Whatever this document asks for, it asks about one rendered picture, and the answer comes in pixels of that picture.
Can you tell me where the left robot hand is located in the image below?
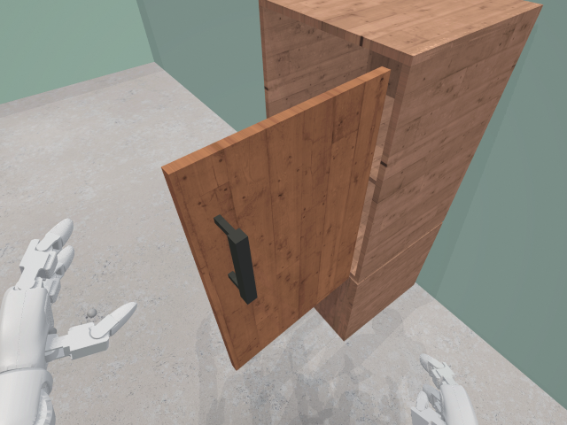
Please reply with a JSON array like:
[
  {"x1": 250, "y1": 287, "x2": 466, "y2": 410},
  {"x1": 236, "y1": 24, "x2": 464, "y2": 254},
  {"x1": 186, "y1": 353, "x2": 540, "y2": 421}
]
[{"x1": 0, "y1": 218, "x2": 137, "y2": 374}]

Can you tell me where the handle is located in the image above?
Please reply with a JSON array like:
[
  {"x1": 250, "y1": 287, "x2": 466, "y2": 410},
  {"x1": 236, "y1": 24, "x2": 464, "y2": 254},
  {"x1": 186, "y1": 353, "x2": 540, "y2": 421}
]
[{"x1": 214, "y1": 214, "x2": 257, "y2": 305}]

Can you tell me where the left robot forearm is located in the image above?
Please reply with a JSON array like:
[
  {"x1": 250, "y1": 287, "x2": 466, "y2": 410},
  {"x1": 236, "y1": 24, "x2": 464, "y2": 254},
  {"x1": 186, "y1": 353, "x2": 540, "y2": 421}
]
[{"x1": 0, "y1": 367, "x2": 56, "y2": 425}]

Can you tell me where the right robot hand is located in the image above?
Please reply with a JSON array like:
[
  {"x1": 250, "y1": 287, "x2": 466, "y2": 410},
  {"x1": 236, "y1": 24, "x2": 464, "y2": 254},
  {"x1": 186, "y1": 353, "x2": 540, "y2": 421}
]
[{"x1": 411, "y1": 353, "x2": 478, "y2": 425}]

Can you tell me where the cupboard door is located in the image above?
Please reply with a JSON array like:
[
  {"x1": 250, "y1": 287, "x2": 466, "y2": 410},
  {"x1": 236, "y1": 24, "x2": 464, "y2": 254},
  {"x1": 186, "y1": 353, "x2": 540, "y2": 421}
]
[{"x1": 161, "y1": 66, "x2": 391, "y2": 371}]

